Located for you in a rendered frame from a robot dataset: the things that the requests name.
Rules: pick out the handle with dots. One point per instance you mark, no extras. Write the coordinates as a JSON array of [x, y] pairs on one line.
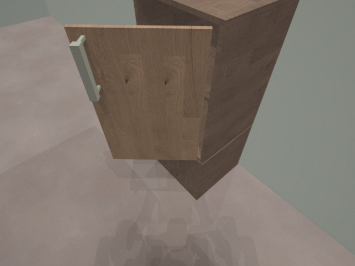
[[84, 69]]

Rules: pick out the cupboard door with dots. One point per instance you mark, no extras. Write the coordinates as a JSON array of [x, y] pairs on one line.
[[153, 80]]

